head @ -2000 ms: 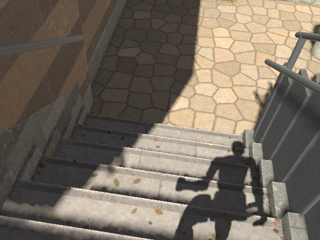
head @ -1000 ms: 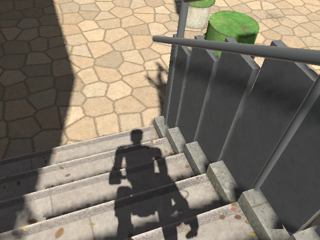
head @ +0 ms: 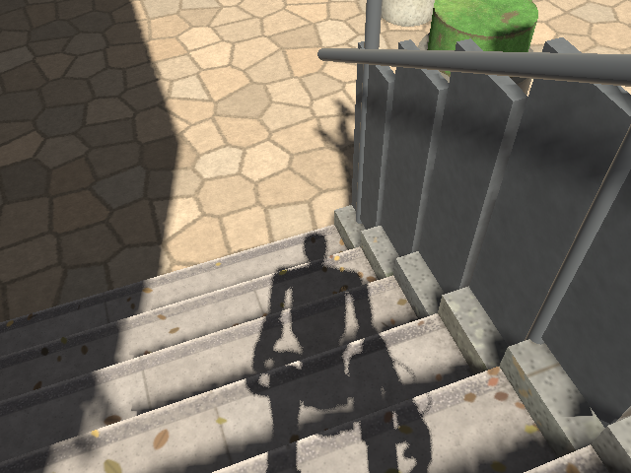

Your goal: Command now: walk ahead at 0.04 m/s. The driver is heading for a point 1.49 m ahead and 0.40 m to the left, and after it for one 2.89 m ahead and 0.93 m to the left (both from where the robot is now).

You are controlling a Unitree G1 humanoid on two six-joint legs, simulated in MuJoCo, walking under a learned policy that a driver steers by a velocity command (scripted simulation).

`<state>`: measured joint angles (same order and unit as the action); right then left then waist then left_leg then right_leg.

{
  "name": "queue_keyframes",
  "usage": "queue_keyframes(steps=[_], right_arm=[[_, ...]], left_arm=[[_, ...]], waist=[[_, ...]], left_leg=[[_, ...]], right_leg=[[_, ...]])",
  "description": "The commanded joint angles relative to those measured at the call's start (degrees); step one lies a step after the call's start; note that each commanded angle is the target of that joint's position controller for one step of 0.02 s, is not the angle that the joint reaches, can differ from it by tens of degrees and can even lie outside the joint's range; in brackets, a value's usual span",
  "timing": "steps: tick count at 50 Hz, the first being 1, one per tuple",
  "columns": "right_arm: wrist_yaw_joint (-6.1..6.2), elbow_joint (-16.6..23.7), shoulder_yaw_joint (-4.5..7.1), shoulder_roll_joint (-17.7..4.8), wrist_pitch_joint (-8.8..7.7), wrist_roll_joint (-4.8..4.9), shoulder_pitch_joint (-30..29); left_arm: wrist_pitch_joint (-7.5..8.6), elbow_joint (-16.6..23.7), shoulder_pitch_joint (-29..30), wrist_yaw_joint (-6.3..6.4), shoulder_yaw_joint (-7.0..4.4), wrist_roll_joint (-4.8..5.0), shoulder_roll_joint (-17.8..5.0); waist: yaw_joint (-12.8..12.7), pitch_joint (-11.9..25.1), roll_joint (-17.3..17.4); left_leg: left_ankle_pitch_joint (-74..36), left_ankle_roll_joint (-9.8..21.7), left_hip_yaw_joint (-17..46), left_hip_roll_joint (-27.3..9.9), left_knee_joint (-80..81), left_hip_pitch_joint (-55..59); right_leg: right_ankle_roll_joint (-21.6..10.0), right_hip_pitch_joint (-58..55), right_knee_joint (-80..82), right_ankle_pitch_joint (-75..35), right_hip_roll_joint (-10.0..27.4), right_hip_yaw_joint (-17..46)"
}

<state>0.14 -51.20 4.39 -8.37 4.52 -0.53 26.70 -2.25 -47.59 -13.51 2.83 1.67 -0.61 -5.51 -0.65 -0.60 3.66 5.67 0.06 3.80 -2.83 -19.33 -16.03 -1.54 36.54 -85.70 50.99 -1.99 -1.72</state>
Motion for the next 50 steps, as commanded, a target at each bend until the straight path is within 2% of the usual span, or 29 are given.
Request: queue_keyframes(steps=[1, 5, 7, 9, 12, 13, 14, 16, 18, 22, 25, 26, 28, 29, 31, 32, 34, 35, 36, 37, 38, 39, 40, 41, 42, 44, 45, 48, 50], right_arm=[[0.17, 1.1, 0.23, -1.8, -0.31, -0.28, 4.9], [0.41, 1.4, 0.42, -3.1, -1.13, 1.42, 2.9], [-0.42, 2.6, 0.49, -2.3, -2.73, 1.97, -1.3], [-1.68, 2.9, 0.52, -2.5, -4.33, 2.67, -6.6], [-1.51, -6.2, 1.22, -0.2, -4.04, 2.32, 12.3], [-1.63, -9.0, 1.41, 0.7, -3.70, 1.30, 20.5], [-1.65, -9.5, 1.89, -2.8, -3.68, 0.07, 25.6], [-1.26, -5.9, 1.25, -8.4, -4.40, -0.12, 13.3], [0.64, -5.1, -1.30, -4.4, -4.54, 0.52, 7.3], [1.64, -7.6, -4.01, 1.6, -5.14, 0.45, 7.6], [2.83, -6.3, -4.67, -0.3, -7.05, -0.71, 5.5], [3.26, -5.8, -4.47, -1.1, -7.16, -0.41, 6.6], [3.73, -6.7, -3.50, -4.7, -6.97, 1.66, 8.1], [3.42, -7.7, -2.73, -7.5, -7.14, 0.89, 8.1], [2.71, -5.5, -1.83, -7.5, -6.60, -0.39, 4.9], [2.80, -5.0, -1.59, -5.8, -5.67, 1.11, 4.7], [2.54, -4.5, -1.34, -5.9, -4.27, 0.03, 5.7], [2.00, -4.2, -1.37, -6.0, -4.42, -0.78, 4.5], [2.02, -3.0, -1.22, -6.3, -5.46, 0.28, 0.0], [2.48, -1.3, -1.81, -3.8, -6.91, 0.73, -1.0], [1.59, -3.4, -2.08, 0.5, -9.28, 1.20, 7.1], [1.29, -2.6, -1.16, -1.1, -10.57, 3.69, 10.5], [2.16, 1.3, -0.20, -4.3, -10.49, 5.71, -1.5], [3.00, 3.5, 0.05, -5.1, -9.37, 5.85, -7.5], [3.59, 2.2, 0.39, -5.6, -7.63, 3.51, -6.5], [2.24, 1.6, 0.36, -4.9, -5.25, 1.90, -3.1], [1.90, 2.3, 0.70, -5.9, -5.07, 1.58, -3.7], [0.45, 7.7, 0.09, -5.2, -6.26, -0.32, -15.3], [-1.40, 7.9, -0.17, -4.7, -5.40, -0.58, -13.7]], left_arm=[[1.37, 3.7, 1.7, -0.52, 0.96, -0.45, -0.7], [2.48, 1.5, -2.1, -0.54, -0.69, 0.83, -5.8], [3.29, 0.6, -4.3, 0.13, -2.31, 1.18, -10.0], [3.77, -0.1, -4.9, 1.21, -3.83, 2.16, -12.9], [2.55, -1.4, 1.8, 0.69, -2.81, 1.60, -7.1], [2.24, -1.5, 4.5, -0.42, -1.17, 1.25, -1.4], [2.43, 0.3, 8.7, -0.92, 0.15, 2.16, 3.0], [4.25, 4.0, 6.5, 0.78, -1.12, 5.48, -0.8], [5.63, 4.8, 6.9, 1.90, -1.01, 3.33, -2.5], [6.08, 4.5, 2.7, 0.26, -1.31, 2.95, -2.4], [6.24, 8.2, 8.8, -0.16, -1.27, 0.62, -4.1], [6.61, 10.0, 14.3, -0.37, -1.16, 0.10, -4.0], [6.55, 11.8, 18.8, -0.45, -1.20, 2.01, -3.4], [6.52, 8.6, 10.5, -1.19, -2.29, 3.21, -5.2], [6.76, 7.6, 10.0, -2.61, -3.95, 3.31, -10.5], [6.86, 9.8, 14.1, -2.91, -3.64, 2.76, -8.5], [6.93, 8.9, 11.7, -4.85, -3.82, 2.76, -7.4], [7.16, 6.4, 4.2, -5.40, -5.41, 3.47, -9.7], [7.94, 2.2, -7.5, -5.49, -6.85, 3.62, -11.5], [7.86, -1.8, -19.7, -6.02, -7.05, 2.31, -13.6], [7.66, -5.7, -26.7, -6.26, -6.03, 1.65, -12.9], [8.04, -7.3, -27.2, -6.13, -6.76, 2.61, -13.6], [8.79, -6.9, -19.9, -6.08, -6.77, 3.07, -14.5], [8.98, -6.3, -12.6, -5.60, -5.45, 2.77, -11.9], [9.18, -5.5, -9.2, -4.18, -5.06, 2.15, -10.1], [8.25, -6.5, -6.5, -2.25, -4.19, -1.37, -9.1], [8.87, -6.4, -5.0, -1.94, -4.08, -1.62, -9.9], [9.46, -8.4, -5.8, 1.65, -4.09, 0.82, -10.6], [8.88, -9.4, -9.2, 2.89, -3.03, 1.13, -10.0]], waist=[[0.4, 0.2, -2.3], [-1.2, -3.7, -5.6], [-2.6, -4.7, -11.7], [-3.7, -7.3, -11.8], [6.1, 3.1, -9.7], [10.0, 5.6, -4.3], [13.1, 4.9, 2.6], [5.2, -2.9, 2.0], [3.5, -6.0, 2.4], [-0.2, -6.0, 2.6], [-0.4, -7.9, 0.1], [2.6, -6.0, 0.8], [5.1, -3.9, 7.3], [2.6, -1.4, 10.6], [2.0, -4.1, 4.2], [3.1, -6.9, 3.4], [1.6, -6.0, 5.6], [-1.8, -3.5, 5.7], [-8.4, -0.6, 2.2], [-11.1, 4.8, -11.3], [-6.0, 7.9, -27.1], [-4.0, 7.7, -29.2], [-3.0, -3.4, -18.4], [-0.5, -6.8, -9.8], [1.0, -4.6, -3.9], [3.7, -0.9, -6.9], [4.8, -0.5, -6.4], [3.7, -3.0, -6.6], [3.6, -0.9, -7.4]], left_leg=[[13.6, 3.5, 0.1, -0.6, 3.1, 4.4], [22.3, 4.5, -1.0, 2.6, -2.2, -1.1], [17.2, 5.4, -2.8, 5.0, -10.2, -7.4], [14.2, 7.4, 0.6, 3.9, -8.8, -12.1], [4.1, 6.6, -5.4, 5.3, -7.6, 15.3], [9.3, 7.0, -0.2, 3.0, -8.1, 25.7], [20.7, 12.1, 16.7, -6.0, -4.7, 29.8], [46.5, 19.4, 45.6, -16.4, 11.1, 21.1], [31.6, 16.4, 34.2, -14.3, 8.0, 17.9], [21.3, 12.3, 20.2, -6.4, -0.1, 6.7], [16.0, 11.4, 15.2, -3.6, 0.5, -6.4], [13.8, 11.4, 14.2, -3.6, 4.6, -10.9], [7.1, 11.4, 12.1, -4.1, 10.5, -11.1], [4.0, 12.0, 13.1, -7.2, 7.2, -3.3], [-3.3, 12.9, 11.6, -8.1, 4.2, 4.8], [-2.9, 12.4, 12.7, -8.4, 2.0, 8.6], [-5.3, 12.3, 13.4, -9.4, -1.3, 7.6], [-13.6, 12.2, 12.4, -7.1, -9.1, 4.8], [-20.7, 11.1, 10.8, -3.8, -23.2, -0.1], [-5.7, 8.7, 9.8, 4.0, -48.2, -15.6], [33.2, 7.6, 16.9, 13.1, -66.9, -30.7], [29.4, 7.1, 17.3, 13.8, -66.9, -39.9], [22.3, 7.1, 12.4, 10.9, -67.7, -45.6], [15.9, 7.8, 10.2, 7.2, -65.3, -43.9], [9.0, 6.9, 12.1, 3.2, -58.9, -36.3], [-3.1, 5.7, 10.8, 1.7, -54.2, -27.2], [-12.3, 5.4, 9.9, 2.1, -49.3, -25.3], [-35.5, 3.7, 5.5, 4.5, -27.3, -17.4], [-40.8, 2.7, 2.5, 5.9, -24.4, -9.7]], right_leg=[[-7.7, 5.4, 18.8, 1.8, 3.8, 8.5], [-10.0, 5.2, 25.1, 20.4, 3.7, 12.2], [-14.8, 1.3, 34.1, 26.2, 8.9, 25.2], [-17.0, -1.6, 36.4, 22.3, 12.7, 33.0], [-10.0, 7.2, 15.9, 7.5, 9.2, 15.9], [-5.1, 15.6, -5.5, -2.1, 4.7, 4.1], [-0.4, 27.2, -32.1, -4.0, -0.2, -4.4], [0.6, 38.0, -39.4, -14.8, 1.3, 3.2], [1.0, 41.2, -39.6, -22.1, 4.7, 5.5], [1.1, 38.0, -29.9, -31.3, 8.1, 5.1], [3.1, 26.4, 0.8, -52.4, 8.7, 2.9], [3.9, 13.6, 14.7, -60.1, 7.2, 0.7], [5.7, -2.3, 28.0, -58.8, 4.8, 0.3], [5.4, -1.9, 22.1, -60.9, 6.3, 4.8], [3.9, 1.9, 25.1, -59.1, 5.5, 0.5], [3.1, 5.4, 34.8, -51.4, 6.8, 3.6], [2.3, -5.1, 40.1, -42.8, 4.5, 0.2], [1.5, -15.7, 41.0, -37.5, 1.8, -2.3], [0.1, -27.1, 44.4, -33.0, 0.8, -2.5], [-5.6, -41.7, 44.8, -40.2, 8.8, 9.5], [-11.2, -48.8, 48.5, -53.8, 17.2, 28.6], [-17.4, -49.5, 66.2, -40.4, 24.7, 49.1], [-17.5, -39.1, 67.5, -29.7, 25.4, 47.4], [-15.0, -27.8, 64.3, -29.9, 25.5, 39.1], [-11.7, -20.1, 62.0, -33.8, 23.0, 29.8], [-8.7, -13.7, 61.2, -36.9, 17.4, 20.2], [-7.4, -11.9, 60.8, -39.3, 14.2, 14.3], [-3.3, -4.9, 55.3, -39.0, 10.0, 2.8], [-3.5, -3.7, 51.8, -38.7, 8.9, 1.1]])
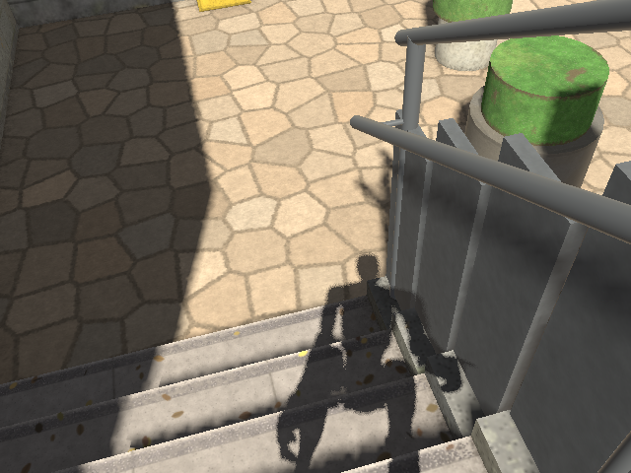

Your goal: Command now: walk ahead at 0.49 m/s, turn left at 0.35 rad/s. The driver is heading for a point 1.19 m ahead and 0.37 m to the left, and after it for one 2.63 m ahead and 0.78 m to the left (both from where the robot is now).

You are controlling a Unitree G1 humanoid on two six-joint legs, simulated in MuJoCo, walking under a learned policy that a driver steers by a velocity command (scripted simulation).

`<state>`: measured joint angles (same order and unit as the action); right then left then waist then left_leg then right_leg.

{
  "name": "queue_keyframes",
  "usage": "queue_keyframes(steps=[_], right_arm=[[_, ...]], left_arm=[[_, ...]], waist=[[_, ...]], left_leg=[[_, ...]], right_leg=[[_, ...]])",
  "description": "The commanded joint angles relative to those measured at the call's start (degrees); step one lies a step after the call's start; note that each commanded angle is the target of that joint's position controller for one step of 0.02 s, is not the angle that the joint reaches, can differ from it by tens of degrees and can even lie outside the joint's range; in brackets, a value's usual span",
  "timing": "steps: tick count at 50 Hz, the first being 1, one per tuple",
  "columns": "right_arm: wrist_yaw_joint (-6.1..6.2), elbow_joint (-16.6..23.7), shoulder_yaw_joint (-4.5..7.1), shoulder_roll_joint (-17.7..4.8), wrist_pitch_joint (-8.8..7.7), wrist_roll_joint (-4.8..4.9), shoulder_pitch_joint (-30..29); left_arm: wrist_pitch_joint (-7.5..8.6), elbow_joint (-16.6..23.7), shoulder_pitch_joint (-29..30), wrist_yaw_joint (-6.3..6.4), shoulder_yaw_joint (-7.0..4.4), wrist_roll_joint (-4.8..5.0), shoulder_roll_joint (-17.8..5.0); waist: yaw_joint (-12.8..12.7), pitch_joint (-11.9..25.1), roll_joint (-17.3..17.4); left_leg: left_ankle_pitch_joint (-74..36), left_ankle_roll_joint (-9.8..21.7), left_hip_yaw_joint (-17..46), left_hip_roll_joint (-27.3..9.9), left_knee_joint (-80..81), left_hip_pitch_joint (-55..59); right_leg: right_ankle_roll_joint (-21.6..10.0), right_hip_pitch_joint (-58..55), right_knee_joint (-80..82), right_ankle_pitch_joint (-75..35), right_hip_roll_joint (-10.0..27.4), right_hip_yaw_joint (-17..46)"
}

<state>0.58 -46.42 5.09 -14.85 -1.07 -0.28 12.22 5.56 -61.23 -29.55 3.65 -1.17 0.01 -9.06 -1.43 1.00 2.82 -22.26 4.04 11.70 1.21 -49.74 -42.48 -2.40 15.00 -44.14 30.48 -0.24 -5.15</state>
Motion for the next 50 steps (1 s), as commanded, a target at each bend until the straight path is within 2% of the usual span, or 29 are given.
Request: queue_keyframes(steps=[1, 4, 7, 9, 10, 11, 12, 13, 14, 15, 16, 17, 19, 21, 23, 25, 29, 31, 33, 34, 35, 36, 37, 40, 41, 42, 44, 46, 50], right_arm=[[-2.43, 3.9, -1.28, 2.3, 0.69, -0.18, 0.0], [-3.29, 5.1, -1.18, -0.3, 1.98, -1.22, -0.6], [-3.84, 7.8, -2.84, 2.5, 2.37, 0.29, -4.9], [-3.50, 2.8, -1.12, -0.1, 1.73, 1.26, 9.8], [-2.56, 0.4, 0.04, -2.2, 1.53, 1.14, 20.0], [-2.66, -1.9, -0.55, -6.1, 0.17, 0.53, 23.3], [-2.56, -1.9, -0.65, -6.0, -0.47, -0.27, 27.4], [-2.48, -2.0, -1.09, -3.3, 0.23, 0.61, 27.9], [-1.84, 0.1, -0.51, -4.8, 0.76, 1.29, 20.6], [-0.73, -1.2, 0.91, -9.4, 0.12, 0.78, 17.1], [-0.16, 1.9, -1.38, -1.9, -1.17, 0.05, 9.3], [1.21, 3.4, -2.62, 0.3, -1.95, 0.12, 3.9], [2.28, 3.3, -1.15, -3.5, -2.81, 1.58, 3.3], [2.66, 0.0, -0.99, -0.8, -2.83, 0.84, 10.6], [3.24, 0.4, -0.92, -0.3, -2.73, 2.94, 13.4], [2.95, -0.3, -0.77, -1.8, -2.94, 2.42, 14.4], [3.90, 0.4, -0.77, -1.1, 0.50, 1.89, 13.9], [2.90, 1.4, -1.71, -0.3, 1.50, 3.22, 15.2], [-1.65, -4.4, -2.56, 6.5, -0.70, 4.23, 22.4], [-1.70, -4.2, -2.41, 8.2, -1.01, 4.53, 35.3], [-0.76, -0.1, -2.59, 5.7, -0.55, 4.28, 32.2], [0.04, 4.2, -1.95, 2.0, 0.76, 3.74, 20.2], [1.20, 4.8, -1.27, -0.5, 2.53, 4.27, 11.5], [1.82, 3.3, -1.44, 3.0, 5.37, 0.88, 15.1], [1.62, 2.8, -1.32, 4.9, 5.05, 1.70, 18.3], [1.14, 3.8, -0.71, 2.2, 4.52, 1.05, 17.3], [0.20, 5.0, -1.49, 6.2, 3.57, 0.17, 14.0], [-0.51, 4.6, -0.49, 5.4, 4.17, 2.51, 15.6], [-1.10, 6.2, -0.13, 4.1, 3.64, 1.86, 9.7]], left_arm=[[0.72, 4.2, 6.3, 2.04, -0.46, 0.96, -7.3], [0.21, 4.5, 3.0, 1.38, -0.59, 1.07, -6.5], [-1.53, 6.0, 0.2, 1.16, -0.97, 0.95, -6.3], [-2.40, 6.3, 2.6, 0.05, -1.79, 1.48, -9.5], [-2.27, 7.2, 7.4, -0.17, -2.56, 1.53, -11.5], [-0.90, 9.8, 4.2, -0.84, -1.42, -1.40, -3.5], [1.15, 13.2, 3.7, -2.12, -0.56, 0.18, -5.6], [1.91, 14.5, 5.7, -3.03, -1.60, 1.28, -11.4], [1.48, 15.7, 8.1, -2.76, -1.76, 0.46, -9.7], [1.29, 18.1, 9.3, -2.60, -0.31, 2.44, -4.1], [0.25, 18.3, 14.4, -2.17, -1.70, 2.90, -7.9], [0.05, 19.8, 18.4, -1.33, -3.35, 2.47, -11.2], [-0.16, 20.1, 19.7, -1.35, -2.71, -3.11, -8.1], [0.90, 17.7, 14.1, -3.38, -3.46, -0.90, -8.8], [1.47, 21.6, 23.4, -3.39, -2.32, -2.36, -8.1], [1.88, 25.3, 32.2, -4.05, -2.33, -1.86, -8.3], [-0.39, 23.9, 19.2, -4.44, -3.93, 1.91, -9.6], [-0.59, 20.4, 8.8, -5.09, -4.81, 1.56, -9.6], [-0.71, 11.5, -13.6, -6.51, -4.52, 0.51, -11.1], [-0.56, 8.6, -10.9, -7.98, -4.95, 0.58, -14.5], [-1.37, 9.2, -11.3, -8.39, -6.55, 2.02, -20.1], [-1.72, 10.2, -6.3, -7.63, -5.10, 1.99, -15.3], [-1.86, 10.6, -1.1, -7.08, -3.25, 0.44, -11.1], [0.03, 8.4, 5.3, -4.96, -1.03, 0.97, -6.8], [0.06, 6.8, 6.6, -4.27, -0.63, 1.95, -7.5], [0.26, 8.7, 9.5, -3.16, -0.54, 0.76, -9.5], [0.12, 8.5, 8.7, -2.37, -1.00, -0.48, -11.3], [0.38, 4.8, 2.9, -1.58, -1.49, -0.36, -12.2], [0.15, 0.9, -4.7, -3.05, -1.95, 1.04, -9.1]], waist=[[3.7, -3.1, -6.9], [2.3, -4.0, -5.7], [-1.6, -6.4, -4.9], [4.5, -2.2, -6.2], [13.3, -1.2, -1.8], [8.7, -1.7, 15.9], [8.9, 9.3, 15.8], [8.9, 11.1, -1.2], [4.4, 7.0, -8.3], [0.7, 7.1, -0.7], [-2.3, -0.7, -9.1], [-4.5, -8.0, -11.4], [-2.8, -1.9, -5.7], [-2.1, 0.8, 0.6], [2.1, -2.9, -0.6], [5.9, -4.6, -5.3], [2.5, -2.1, 8.2], [-2.3, 0.9, 3.0], [-8.0, 3.0, -17.8], [1.9, 2.2, -34.8], [1.7, 3.6, -35.5], [0.1, -1.6, -17.8], [-1.6, -5.8, -7.9], [4.3, -9.5, -8.1], [6.6, -9.0, -10.6], [7.3, -9.3, -8.8], [5.4, -5.2, -9.6], [5.6, -5.9, -9.4], [1.6, -8.7, -7.3]], left_leg=[[-11.7, -1.6, -6.0, 1.3, 7.1, 16.2], [-9.1, 0.1, -3.8, 0.2, 0.9, 9.7], [0.9, -1.8, -17.2, 3.3, 14.1, 18.4], [5.2, 2.5, -18.7, 3.1, 28.6, 31.8], [-1.1, 7.2, -15.7, 0.8, 38.5, 45.9], [-33.1, 14.0, -0.4, -9.1, 18.9, 65.0], [-34.1, 21.2, 10.8, -16.4, 11.2, 77.3], [-13.2, 21.7, 13.6, -17.3, 16.7, 72.3], [-2.2, 19.8, 13.5, -14.7, 17.9, 61.0], [25.7, 23.1, 31.8, -22.6, 22.7, 52.9], [31.4, 20.8, 32.7, -21.0, 25.5, 40.8], [31.5, 16.9, 23.6, -13.9, 28.7, 22.7], [20.3, 13.8, 13.3, -4.2, 24.9, 12.2], [26.2, 12.0, 9.3, 0.0, 16.9, 18.0], [36.7, 10.2, 9.3, 0.8, 11.4, 21.8], [47.3, 8.5, 10.0, 2.4, 11.4, 8.0], [43.5, 7.3, 15.5, 1.3, -3.3, 25.2], [44.7, 3.7, 12.5, 3.5, -22.4, 22.9], [76.0, 0.1, 5.5, 10.8, -62.3, -8.5], [72.0, -1.4, 3.1, 8.8, -77.4, -18.9], [67.2, -5.6, -1.7, 6.1, -82.4, -24.2], [58.0, -5.2, -1.8, 2.4, -75.5, -27.3], [51.3, -2.7, -0.9, 0.4, -71.7, -24.5], [34.7, 0.9, 4.4, -1.2, -57.1, -22.0], [29.2, 0.1, 4.7, -0.9, -51.5, -18.7], [21.2, -1.2, 3.3, -0.2, -41.2, -11.7], [13.4, -3.9, -1.3, -1.0, -37.3, -10.8], [14.3, -2.8, 5.1, -1.2, -33.6, -14.9], [19.5, -0.3, 6.6, -2.5, -30.0, -27.6]], right_leg=[[-3.1, 16.2, 8.6, -16.3, 7.7, 4.5], [-4.6, 8.3, -1.7, -18.5, 11.3, 8.2], [-2.3, 8.2, -14.1, -27.4, 8.6, 2.1], [-1.3, 4.3, -35.3, -52.6, 9.2, 1.4], [-0.4, 12.0, -58.9, -51.4, 6.5, 0.1], [3.3, 44.0, -86.0, 14.3, 0.2, 0.2], [3.2, 56.6, -87.5, 15.5, 2.4, 9.6], [2.9, 58.5, -78.2, 6.5, 4.0, 12.0], [2.2, 57.2, -73.7, 2.3, 5.0, 10.2], [2.8, 60.3, -66.6, -3.6, 7.4, 16.1], [3.8, 60.2, -54.9, -9.6, 10.0, 17.4], [5.2, 48.3, -33.9, -20.1, 10.5, 17.3], [6.3, 26.0, -16.4, -32.3, 7.2, 12.1], [4.2, 23.2, -13.3, -55.1, 7.0, 14.7], [2.3, 25.2, 7.0, -58.6, 5.1, 15.3], [4.2, 8.9, 12.6, -65.5, 1.0, 9.6], [3.2, 6.6, 22.6, -51.3, 7.3, 19.4], [2.9, -7.3, 28.8, -46.0, 8.4, 16.1], [7.2, -35.2, 1.6, -64.4, 10.1, 13.1], [2.4, -33.2, 3.5, -73.8, 19.0, 27.8], [-8.3, -29.4, 13.6, -51.0, 29.3, 43.4], [-11.2, -20.2, 19.9, -21.8, 27.3, 43.9], [-10.9, -8.3, 22.2, -8.7, 25.3, 40.0], [1.8, 7.6, 14.6, -7.4, 15.0, 28.6], [4.7, 12.6, 14.2, -12.1, 12.6, 24.9], [4.9, 18.5, 17.0, -16.4, 11.3, 21.0], [1.0, 15.4, 17.6, -17.7, 13.5, 20.4], [0.4, 7.9, 13.6, -29.4, 15.3, 21.8], [1.4, -7.6, 8.8, -37.4, 15.8, 17.0]])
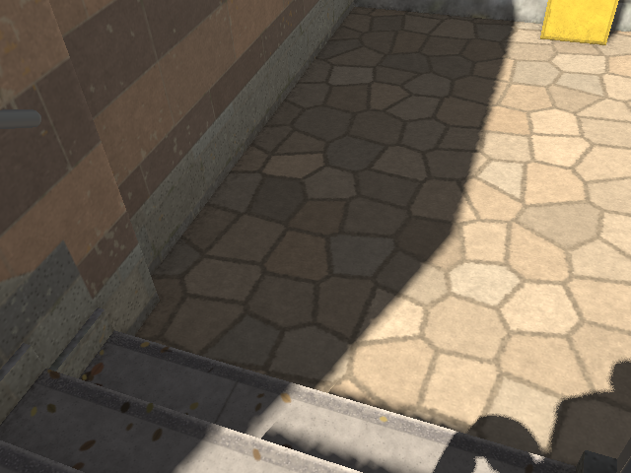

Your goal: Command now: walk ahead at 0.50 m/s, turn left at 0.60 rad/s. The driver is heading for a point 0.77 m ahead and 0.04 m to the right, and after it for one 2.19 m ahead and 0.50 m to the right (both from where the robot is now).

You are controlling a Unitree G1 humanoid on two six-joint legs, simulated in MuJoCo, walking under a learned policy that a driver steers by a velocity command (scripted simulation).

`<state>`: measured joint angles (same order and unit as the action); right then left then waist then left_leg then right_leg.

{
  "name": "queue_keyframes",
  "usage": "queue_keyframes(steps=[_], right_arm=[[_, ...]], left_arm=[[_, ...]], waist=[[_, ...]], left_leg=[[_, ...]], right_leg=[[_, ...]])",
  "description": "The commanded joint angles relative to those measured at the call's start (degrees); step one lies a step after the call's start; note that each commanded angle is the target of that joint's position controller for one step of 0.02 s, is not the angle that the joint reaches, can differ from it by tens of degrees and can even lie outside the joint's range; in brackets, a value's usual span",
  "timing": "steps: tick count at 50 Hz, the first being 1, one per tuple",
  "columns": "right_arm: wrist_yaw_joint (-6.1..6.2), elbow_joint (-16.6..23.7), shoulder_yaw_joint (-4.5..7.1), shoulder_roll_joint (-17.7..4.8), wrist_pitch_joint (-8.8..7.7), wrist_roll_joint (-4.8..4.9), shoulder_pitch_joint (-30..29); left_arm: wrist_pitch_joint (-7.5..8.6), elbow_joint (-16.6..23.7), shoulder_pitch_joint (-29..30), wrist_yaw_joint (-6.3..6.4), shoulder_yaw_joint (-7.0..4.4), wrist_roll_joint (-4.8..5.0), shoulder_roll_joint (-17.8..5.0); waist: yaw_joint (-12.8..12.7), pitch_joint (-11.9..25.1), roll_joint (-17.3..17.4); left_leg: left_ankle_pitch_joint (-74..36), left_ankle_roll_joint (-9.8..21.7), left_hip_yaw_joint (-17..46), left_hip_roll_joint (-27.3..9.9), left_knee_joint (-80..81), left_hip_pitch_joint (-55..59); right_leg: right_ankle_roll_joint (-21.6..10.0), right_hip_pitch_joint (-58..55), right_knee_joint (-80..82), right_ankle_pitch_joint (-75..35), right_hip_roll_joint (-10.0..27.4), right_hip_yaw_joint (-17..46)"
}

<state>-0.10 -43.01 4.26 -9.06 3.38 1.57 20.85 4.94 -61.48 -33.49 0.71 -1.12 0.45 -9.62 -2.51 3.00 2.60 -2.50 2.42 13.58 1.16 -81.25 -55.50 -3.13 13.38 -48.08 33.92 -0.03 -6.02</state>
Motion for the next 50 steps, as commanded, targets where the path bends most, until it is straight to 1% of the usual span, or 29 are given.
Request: queue_keyframes(steps=[1, 2, 3, 5, 7, 10, 11, 12, 15, 16, 17, 18, 19, 20, 21, 22, 23, 26, 27, 29, 31, 35, 43, 44, 46, 47, 48, 49, 50], right_arm=[[-0.55, 3.2, 0.67, -2.3, -1.27, -0.23, -2.8], [-1.02, 4.4, 0.00, -0.8, -2.20, -0.29, -5.3], [-1.32, 4.5, 0.61, -3.5, -3.29, -0.56, -6.9], [-2.85, 3.8, 0.13, -1.6, -4.91, -1.99, -9.5], [-3.72, 4.9, -0.61, -1.3, -5.84, -4.31, -11.8], [-4.25, 9.6, -1.38, 0.1, -6.08, -2.40, -21.2], [-3.43, 9.9, -1.52, -0.8, -5.46, -2.13, -20.6], [-3.44, 8.8, -1.44, -1.7, -5.18, -0.10, -21.3], [-2.17, 0.1, 2.33, -10.5, -4.49, -0.60, 3.9], [-1.76, -3.3, 3.08, -12.4, -3.82, -0.90, 14.1], [-1.87, -4.4, 1.11, -11.9, -4.35, -2.41, 16.0], [-2.06, -3.8, -0.19, -11.5, -4.76, -3.50, 13.6], [-2.47, -2.6, 0.42, -10.2, -4.10, -1.52, 11.2], [-2.85, -3.5, 0.70, -9.6, -3.74, -0.66, 8.5], [-3.08, -3.1, -0.53, -8.6, -4.71, -0.92, 1.1], [-2.85, -3.8, -0.60, -8.1, -5.21, -2.74, -2.4], [-2.67, -4.6, -1.60, -5.9, -6.09, -3.90, -3.8], [-1.06, -9.1, -2.03, -7.1, -7.54, -4.70, 0.4], [-0.09, -9.6, -1.32, -9.2, -7.58, -4.54, 2.4], [0.79, -8.9, -1.05, -9.4, -8.36, -4.04, 0.2], [1.83, -9.5, -1.50, -5.8, -9.12, -1.94, 1.0], [3.44, -10.9, -1.97, -5.6, -9.76, -2.13, 3.2], [3.24, -10.9, -0.19, -9.1, -5.26, -0.88, 5.0], [3.13, -10.5, -0.16, -9.7, -4.89, -1.11, 2.7], [2.47, -11.7, 0.41, -11.6, -6.24, -0.76, -3.3], [2.57, -10.6, 0.59, -10.0, -7.49, -1.70, -6.7], [1.62, -8.5, -0.91, -3.8, -9.20, -2.25, 2.6], [1.16, -5.8, -1.13, -6.6, -10.57, -1.39, 3.7], [1.93, -1.0, -1.56, -6.0, -10.63, 1.28, -4.1]], left_arm=[[0.47, 0.1, -3.7, -0.01, -1.24, 0.78, -5.2], [0.75, -1.1, -6.1, 0.09, -1.61, 1.20, -5.3], [1.38, -0.6, -5.5, 0.90, -1.81, 0.22, -6.2], [1.34, -1.7, -6.0, 3.24, -1.61, -1.51, -7.3], [2.08, 2.1, -3.1, 4.96, -1.21, -0.17, -7.0], [0.00, 4.1, 1.1, 4.10, -1.55, 2.82, -7.5], [-0.75, 5.1, 2.8, 3.25, -2.57, 3.16, -9.5], [-1.50, 4.2, 3.4, 2.62, -3.92, 2.60, -10.7], [-1.12, 3.3, 7.1, 0.72, -4.59, 2.07, -10.6], [-0.97, 2.5, 7.6, 0.46, -4.45, 2.98, -11.8], [-0.81, 3.8, 8.0, -0.14, -3.44, 1.27, -4.6], [0.97, 3.8, -2.7, -1.25, -3.09, 3.25, -4.6], [1.06, 6.6, -0.7, -1.60, -3.27, 3.68, -8.7], [0.23, 8.9, 3.8, -1.23, -3.63, 3.72, -8.5], [-1.16, 9.2, 2.3, 0.62, -4.52, 2.06, -9.6], [-2.17, 9.7, 4.1, 1.77, -4.05, 1.63, -6.7], [-3.27, 9.7, 4.1, 2.17, -4.01, 1.17, -6.1], [-3.60, 12.0, 7.5, 2.90, -4.43, 1.54, -5.9], [-3.73, 12.5, 8.4, 2.46, -3.90, 2.41, -5.4], [-3.84, 15.3, 13.0, 1.08, -3.91, 1.45, -6.5], [-3.90, 16.5, 16.2, -0.81, -4.63, 0.75, -8.1], [-4.05, 19.3, 19.7, -2.36, -4.26, -1.47, -5.8], [-4.77, 24.2, 28.4, -4.10, -3.06, 1.12, -4.5], [-4.39, 22.7, 24.5, -4.14, -3.62, 1.52, -5.8], [-4.16, 14.7, 3.1, -3.03, -6.88, 0.46, -12.1], [-4.00, 11.9, -4.4, -2.89, -6.94, -0.57, -14.7], [-3.52, 11.7, -1.5, -3.27, -5.02, -0.90, -14.7], [-4.09, 13.4, -0.9, -3.04, -4.60, 0.41, -12.6], [-4.54, 11.6, -3.5, -2.32, -6.17, 1.34, -16.5]], waist=[[0.1, -10.9, -8.3], [-0.8, -12.6, -7.6], [-0.7, -12.6, -6.4], [-2.4, -12.1, -10.3], [-3.8, -14.4, -5.3], [-6.0, -17.1, -8.0], [-5.7, -18.5, -8.9], [-6.2, -18.6, -7.1], [6.6, -4.2, -5.9], [13.7, 1.7, 0.9], [13.3, 6.3, 11.9], [8.6, 13.4, 18.6], [9.5, 19.2, 11.1], [8.1, 16.2, 3.5], [1.7, 12.1, -4.3], [0.4, 6.8, 1.5], [-0.6, 1.6, -0.5], [-0.8, 1.2, 3.1], [-1.1, 2.6, 2.2], [-2.1, 0.3, 1.7], [-0.9, -2.0, 2.7], [0.2, -5.8, 0.7], [8.4, -8.3, 0.9], [6.5, -8.1, 1.3], [-5.2, 3.0, -0.3], [-10.3, 1.0, -14.0], [-1.1, 6.4, -26.2], [-2.3, 14.5, -23.1], [-4.3, 15.6, -17.9]], left_leg=[[-0.3, 1.9, 3.7, -1.9, 3.8, -16.3], [-1.2, 2.6, 2.5, -2.9, 6.7, -18.8], [-7.7, 3.1, 1.2, -2.7, 18.5, -14.1], [-12.0, 2.2, -1.6, -1.7, 21.3, -10.8], [-31.7, -0.5, -9.2, -0.6, 35.1, 0.6], [-33.3, -0.9, -12.5, -1.3, 47.6, 19.3], [-25.6, -0.9, -12.4, -1.5, 50.3, 17.7], [-17.5, -0.6, -13.2, -2.2, 52.1, 16.0], [-20.5, 3.3, -14.0, -2.7, 60.4, 46.1], [-28.8, 7.4, -9.7, -6.5, 64.4, 63.1], [-44.3, 8.7, -7.5, -11.5, 47.4, 78.0], [-59.1, 13.6, -4.3, -18.9, 32.5, 84.6], [-33.7, 16.2, -0.5, -22.0, 39.0, 81.6], [-11.5, 16.7, 4.1, -23.3, 47.5, 71.8], [8.2, 14.0, 6.4, -21.9, 54.2, 56.5], [4.8, 13.7, 9.0, -23.8, 54.1, 45.6], [-2.2, 11.2, 4.3, -21.4, 54.0, 36.8], [-8.0, 10.7, -0.5, -18.6, 52.1, 34.2], [-0.6, 11.4, 0.1, -18.7, 52.0, 35.8], [1.7, 9.7, 1.4, -19.6, 53.6, 33.4], [9.9, 5.9, -1.6, -18.0, 50.2, 37.6], [12.2, 6.0, -10.2, -15.0, 44.3, 32.3], [10.3, 3.9, -11.0, -19.7, 26.4, 41.1], [6.2, 2.9, -12.8, -19.5, 21.6, 39.0], [-8.3, 0.3, -20.1, -14.5, -2.7, 30.0], [26.4, -3.7, -23.9, -5.5, -35.4, 14.8], [53.9, -4.9, -15.0, -2.8, -47.8, -3.8], [52.2, -5.7, -10.1, -4.1, -45.7, -5.6], [47.9, -6.6, -10.8, -2.1, -41.7, -15.0]], right_leg=[[2.8, -9.0, 12.7, -36.7, 15.3, 15.9], [3.2, -10.4, 12.3, -36.0, 16.4, 16.1], [5.0, -9.4, 12.2, -29.8, 14.5, 14.2], [3.8, -8.7, 10.4, -35.6, 14.9, 13.4], [2.5, -1.4, 9.7, -29.1, 12.5, 4.0], [-0.9, 7.8, 11.9, -24.8, 13.6, 0.2], [-2.6, 3.1, 9.4, -30.1, 13.7, 0.7], [-3.6, -0.5, 3.7, -30.8, 14.4, 2.0], [-3.2, -0.6, -24.6, -47.4, 12.8, 2.5], [1.3, 7.2, -54.0, -23.6, 4.0, 0.0], [2.4, 26.2, -75.6, 22.0, -2.7, 6.8], [1.2, 35.1, -76.5, 24.0, -2.5, 21.2], [2.4, 37.8, -65.0, 17.0, 0.5, 21.6], [2.4, 38.4, -60.8, 10.7, 2.1, 17.6], [1.5, 32.3, -47.9, -8.6, 3.7, 16.3], [2.0, 32.1, -47.7, -17.5, 3.8, 15.1], [2.1, 30.3, -43.2, -22.7, 4.0, 15.2], [3.7, 30.2, -32.7, -24.9, 4.3, 15.9], [3.3, 32.4, -31.4, -26.0, 4.7, 16.7], [1.7, 32.7, -26.7, -29.1, 4.7, 18.2], [-0.1, 37.2, -15.5, -43.3, 4.4, 23.3], [0.3, 32.7, -1.8, -59.7, 1.9, 19.2], [-0.8, 28.2, 13.0, -42.5, 3.8, 7.5], [-1.8, 21.5, 17.5, -39.7, 3.7, 5.1], [-5.8, -12.8, 22.3, -50.8, -0.6, -0.5], [-10.5, -23.1, 18.5, -68.6, 3.5, 5.3], [-15.6, -35.3, 3.9, -77.0, 8.2, 18.2], [-19.6, -35.8, 8.5, -65.9, 11.8, 27.4], [-24.1, -36.8, 22.5, -37.5, 18.7, 42.5]])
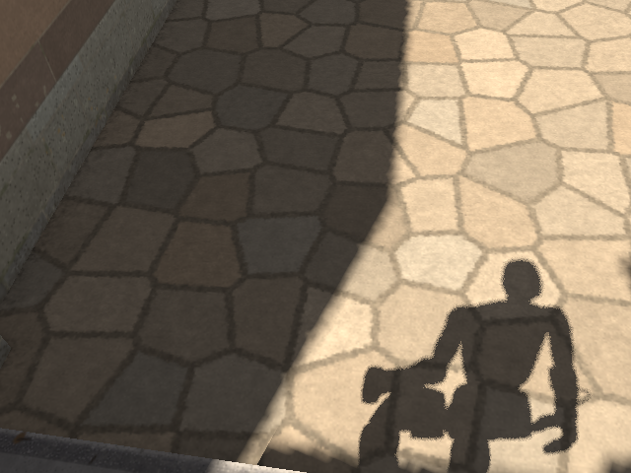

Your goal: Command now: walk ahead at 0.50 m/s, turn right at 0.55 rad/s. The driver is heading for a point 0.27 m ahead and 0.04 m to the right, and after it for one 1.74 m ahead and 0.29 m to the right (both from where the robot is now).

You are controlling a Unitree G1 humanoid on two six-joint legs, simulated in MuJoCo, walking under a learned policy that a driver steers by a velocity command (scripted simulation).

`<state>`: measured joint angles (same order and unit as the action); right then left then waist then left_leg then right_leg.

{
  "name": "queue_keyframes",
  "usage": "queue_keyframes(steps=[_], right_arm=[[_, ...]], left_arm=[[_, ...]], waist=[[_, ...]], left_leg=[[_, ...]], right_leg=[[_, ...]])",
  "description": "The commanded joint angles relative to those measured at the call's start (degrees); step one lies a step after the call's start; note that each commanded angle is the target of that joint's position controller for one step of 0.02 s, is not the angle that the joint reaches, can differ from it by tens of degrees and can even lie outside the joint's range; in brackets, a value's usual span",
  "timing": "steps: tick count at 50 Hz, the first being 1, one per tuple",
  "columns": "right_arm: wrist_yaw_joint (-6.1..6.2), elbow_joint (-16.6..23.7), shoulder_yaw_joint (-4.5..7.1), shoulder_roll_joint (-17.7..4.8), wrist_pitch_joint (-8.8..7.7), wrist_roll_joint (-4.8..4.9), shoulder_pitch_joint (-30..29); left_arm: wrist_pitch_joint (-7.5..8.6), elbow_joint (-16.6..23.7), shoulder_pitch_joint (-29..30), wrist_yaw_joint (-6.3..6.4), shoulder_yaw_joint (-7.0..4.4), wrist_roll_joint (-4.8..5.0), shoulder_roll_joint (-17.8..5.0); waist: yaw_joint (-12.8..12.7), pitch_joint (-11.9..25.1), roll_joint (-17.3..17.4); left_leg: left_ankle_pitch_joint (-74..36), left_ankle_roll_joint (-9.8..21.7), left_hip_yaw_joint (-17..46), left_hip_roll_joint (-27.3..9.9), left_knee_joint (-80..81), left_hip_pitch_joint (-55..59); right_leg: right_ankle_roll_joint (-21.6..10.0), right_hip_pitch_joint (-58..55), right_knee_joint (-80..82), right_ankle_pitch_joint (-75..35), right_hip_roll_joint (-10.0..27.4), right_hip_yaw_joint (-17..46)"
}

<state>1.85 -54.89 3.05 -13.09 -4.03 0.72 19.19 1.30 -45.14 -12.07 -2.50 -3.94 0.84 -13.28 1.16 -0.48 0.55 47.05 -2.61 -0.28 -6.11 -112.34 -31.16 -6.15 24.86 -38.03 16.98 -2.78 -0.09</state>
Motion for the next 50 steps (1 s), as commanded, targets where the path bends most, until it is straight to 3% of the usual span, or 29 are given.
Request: queue_keyframes(steps=[1, 2, 3, 4, 5, 6, 7, 8, 9, 11, 13, 14, 15, 17, 20, 22, 23, 24, 25, 26, 27, 28, 29, 32, 35, 40, 45, 48, 50], right_arm=[[1.39, 13.2, -0.80, -1.3, -2.65, 4.24, -8.8], [2.81, 12.9, -0.35, -4.0, -1.34, 3.89, -10.9], [3.04, 13.7, -0.48, -2.8, -0.31, 1.90, -9.2], [2.86, 12.5, 0.28, -4.8, -0.16, 1.06, -7.1], [2.93, 12.8, 1.15, -6.3, -0.16, -0.20, -6.8], [2.71, 14.1, 1.62, -6.3, -0.21, -2.49, -9.9], [2.28, 15.0, 0.76, -2.8, -0.48, -4.83, -10.5], [1.21, 12.1, 0.71, -2.1, -0.85, -4.04, -4.2], [0.59, 12.5, 0.80, -2.6, -0.64, -3.10, -3.1], [-0.07, 17.5, 1.22, -4.7, -0.57, -1.13, -14.3], [-1.46, 20.2, 0.57, -3.9, -0.72, -0.93, -21.4], [-2.52, 21.9, -0.28, -3.1, -0.79, -2.01, -23.9], [-2.87, 23.1, -0.43, -2.1, -1.22, -2.38, -24.2], [-3.50, 24.4, -0.11, -1.7, -0.35, -2.22, -21.7], [-2.63, 22.3, 1.03, -3.0, 0.63, -0.50, -11.1], [-2.56, 17.7, 2.08, -3.1, 0.94, -0.55, -0.3], [-2.73, 15.0, 2.64, -4.9, 1.38, -0.89, 8.7], [-3.12, 15.0, 2.51, -8.7, 1.62, -2.49, 9.7], [-3.26, 13.8, 2.85, -11.6, 2.17, -1.89, 10.1], [-3.23, 13.8, 2.37, -11.6, 2.80, -1.89, 10.4], [-2.54, 13.2, 2.41, -14.7, 3.51, -2.23, 6.5], [-1.03, 15.2, 1.00, -11.3, 4.72, -3.19, 1.1], [-0.01, 16.7, -0.81, -9.1, 5.72, -4.83, -4.0], [0.79, 18.3, -4.44, -7.4, 7.46, -2.70, -7.5], [1.65, 15.9, -6.00, -5.0, 7.62, -1.98, 1.7], [2.99, 15.0, -5.16, -6.7, 7.37, -2.19, 7.2], [3.11, 14.8, -3.37, -7.8, 7.74, -2.03, 4.9], [1.80, 14.9, -0.72, -10.7, 9.16, -0.21, 3.8], [0.81, 13.5, 0.30, -10.0, 9.65, 1.43, 8.3]], left_arm=[[-1.17, -6.5, -22.9, 1.58, -2.79, 0.70, -12.4], [-1.01, -2.9, -14.0, 1.25, -0.99, -1.39, -8.0], [-0.12, -0.7, -8.2, 0.84, -1.26, -1.89, -9.1], [1.01, 0.9, -3.7, 0.97, 0.15, -1.16, -5.0], [1.09, 2.4, -1.0, 2.45, 0.48, -0.77, -4.9], [1.38, 3.0, -0.9, 3.60, 0.23, -0.20, -5.9], [1.26, 2.4, -2.3, 5.02, -0.33, 0.04, -7.2], [0.61, 2.1, -2.3, 5.63, -0.61, -1.29, -8.5], [0.18, 2.6, -2.6, 5.89, -0.43, -0.61, -7.9], [0.25, 0.1, -13.1, 7.12, -0.48, 2.33, -4.1], [-0.02, 0.3, -19.1, 7.66, -0.88, 2.01, -3.1], [-1.34, 2.0, -16.8, 8.40, -0.64, 1.90, -1.7], [-1.80, 2.3, -15.3, 8.53, -0.65, 2.07, -3.2], [-2.73, 3.4, -12.3, 8.50, -0.67, 0.59, -5.3], [-3.75, 5.3, -9.1, 8.20, 0.35, 2.10, -3.1], [-3.04, 5.2, -10.5, 6.27, 1.46, 1.11, -0.4], [-2.41, 4.9, -12.4, 4.52, 1.95, 0.06, 1.4], [-2.01, 5.4, -18.2, 3.32, 2.13, 1.25, 2.2], [-1.73, 7.2, -19.0, 2.87, 2.16, 2.77, 0.4], [-1.66, 7.7, -15.4, 3.34, 1.39, 2.09, -2.0], [-1.93, 12.6, -8.4, 3.88, 1.88, 2.20, -2.5], [-3.53, 14.5, -2.1, 5.23, 1.84, 2.15, -3.0], [-5.41, 15.0, 1.0, 6.23, 2.14, 1.53, -2.6], [-6.93, 17.7, 0.3, 7.15, 3.67, 1.17, 1.9], [-5.85, 20.7, 3.0, 6.99, 5.02, 1.34, 4.2], [-5.49, 23.1, 8.4, 6.41, 5.87, 1.05, 5.1], [-3.79, 23.1, 11.2, 4.67, 7.25, 0.51, 6.8], [-2.86, 21.4, 7.3, 3.34, 8.17, -0.07, 7.0], [-3.50, 19.0, 3.9, 3.23, 7.22, -0.42, 3.9]], waist=[[-6.4, 12.3, -5.7], [-3.0, 5.3, 3.5], [0.8, 2.6, 0.6], [3.8, -1.6, 2.0], [5.1, -4.1, -0.5], [4.2, -4.0, 0.8], [3.5, 0.9, -2.3], [5.2, 6.6, -5.2], [5.5, 8.2, -6.0], [-0.3, 4.0, -3.9], [-4.1, 2.6, -5.0], [-4.1, 1.3, -1.3], [-3.9, 0.2, -1.4], [-3.6, -0.1, -3.1], [-0.2, -0.2, -7.0], [1.5, 1.5, -3.0], [3.7, 6.0, 4.1], [1.8, 14.5, 15.2], [1.7, 19.1, 18.6], [2.9, 17.8, 14.3], [0.0, 17.8, 9.4], [-0.7, 12.2, 1.9], [-1.4, 6.7, -0.8], [-3.5, 0.0, 4.2], [-0.9, 2.0, 4.1], [1.2, 4.6, 4.0], [0.4, 6.1, 5.9], [-0.6, 5.0, 12.7], [0.1, -0.3, 10.4]], left_leg=[[-6.8, -1.5, 3.1, 3.7, -5.4, -44.1], [-15.0, 1.2, 5.4, 1.3, 1.4, -40.1], [-14.9, 2.1, 7.1, 0.5, 5.3, -35.9], [-28.3, 2.5, 9.3, -0.7, 18.7, -33.3], [-35.1, 0.4, 8.6, -0.5, 29.9, -27.4], [-44.1, -0.5, 5.6, 0.9, 45.4, -15.9], [-52.8, -0.8, 3.7, 3.0, 49.9, -5.1], [-63.6, -0.9, 2.9, 5.4, 44.9, 2.7], [-63.2, -1.1, 3.1, 6.2, 44.7, 3.1], [-64.4, 0.8, 10.9, 4.0, 54.6, -21.3], [-59.6, 1.7, 13.9, 4.0, 60.1, -30.7], [-70.8, 1.4, 11.9, 5.5, 74.4, -21.7], [-76.9, 0.9, 8.9, 8.0, 78.7, -8.5], [-79.2, 0.2, 7.4, 8.8, 81.2, 6.6], [-74.7, 1.1, 11.8, 4.8, 94.7, 12.9], [-83.2, 0.7, 7.7, 1.3, 102.9, 29.5], [-99.0, 2.1, 11.0, -4.9, 91.8, 48.3], [-118.1, 8.6, 16.6, -12.9, 73.2, 63.9], [-113.1, 13.2, 23.5, -18.5, 73.8, 66.4], [-104.6, 16.9, 22.6, -19.1, 75.8, 60.2], [-83.0, 22.4, 29.2, -22.0, 82.2, 51.5], [-61.1, 23.4, 30.0, -21.1, 89.8, 37.3], [-53.5, 21.5, 26.7, -17.9, 93.9, 23.5], [-45.6, 14.6, 15.2, -6.7, 94.7, 7.5], [-51.9, 16.3, 13.7, -5.1, 92.2, 15.5], [-54.8, 18.9, 15.6, -7.3, 93.5, 26.1], [-60.3, 19.1, 12.7, -7.5, 97.1, 24.5], [-66.5, 18.3, 7.7, -5.2, 100.0, 15.8], [-66.9, 17.7, 9.8, -5.8, 98.6, 17.5]], right_leg=[[-19.9, -41.7, 19.0, -2.8, 24.1, 45.6], [-15.4, -27.5, 18.7, 4.6, 22.7, 42.8], [-16.0, -17.7, 17.0, 5.0, 23.1, 44.5], [-12.5, -9.1, 14.3, -2.8, 18.6, 36.5], [-10.8, -0.9, 12.5, -13.9, 13.4, 28.8], [-8.4, 7.3, 13.2, -23.1, 8.0, 21.2], [-7.8, 10.4, 10.9, -36.7, 5.8, 17.8], [-7.6, 9.2, 6.9, -44.0, 5.4, 15.6], [-7.4, 6.3, 5.2, -46.5, 5.6, 15.6], [-8.3, -14.0, -2.0, -27.2, 7.2, 24.5], [-8.9, -23.3, -5.6, -22.5, 7.9, 30.8], [-7.1, -14.7, -8.0, -12.6, 3.1, 24.7], [-6.1, -3.3, -6.0, -9.6, 1.5, 23.9], [-5.7, 8.5, -8.1, -1.3, -0.8, 23.2], [-4.1, 0.5, -20.1, -1.8, -3.2, 25.5], [0.4, 4.6, -34.6, 5.2, -7.0, 20.4], [3.5, 19.2, -50.1, 27.8, -9.5, 15.5], [7.5, 33.9, -76.1, 44.0, -12.3, 16.1], [10.6, 41.7, -87.9, 41.3, -10.3, 16.7], [12.6, 43.6, -96.9, 38.6, -8.9, 14.3], [13.4, 44.1, -101.8, 30.9, -5.0, 9.4], [13.2, 41.6, -95.0, 22.5, -2.3, 9.6], [12.9, 35.6, -99.0, 16.6, -3.3, 8.6], [13.3, 31.4, -103.7, 9.6, -5.1, 4.9], [13.6, 35.8, -103.9, 10.7, -5.4, 5.3], [14.1, 35.5, -94.3, 14.0, -2.6, 7.1], [11.7, 21.0, -72.0, 18.0, 4.0, 2.6], [7.3, 2.7, -50.0, 33.2, 3.7, -5.1], [2.1, 3.6, -31.4, 29.6, 1.8, -1.7]])
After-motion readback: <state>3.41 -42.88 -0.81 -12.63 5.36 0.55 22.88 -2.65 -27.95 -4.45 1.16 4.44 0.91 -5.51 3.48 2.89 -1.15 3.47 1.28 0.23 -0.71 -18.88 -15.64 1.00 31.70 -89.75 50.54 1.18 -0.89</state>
